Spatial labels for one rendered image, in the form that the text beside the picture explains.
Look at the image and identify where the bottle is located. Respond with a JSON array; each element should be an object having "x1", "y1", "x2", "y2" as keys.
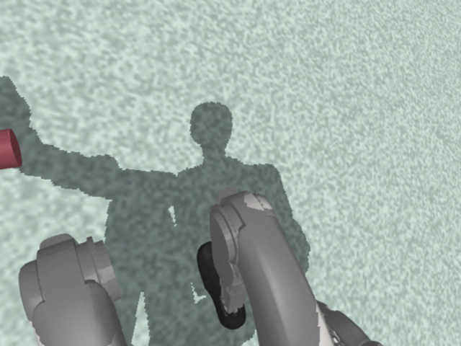
[{"x1": 0, "y1": 129, "x2": 22, "y2": 169}]

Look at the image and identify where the right robot foot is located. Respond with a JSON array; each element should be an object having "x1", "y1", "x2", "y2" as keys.
[{"x1": 197, "y1": 241, "x2": 246, "y2": 329}]

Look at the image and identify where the right robot hand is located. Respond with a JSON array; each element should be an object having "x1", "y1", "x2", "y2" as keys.
[{"x1": 316, "y1": 300, "x2": 371, "y2": 346}]

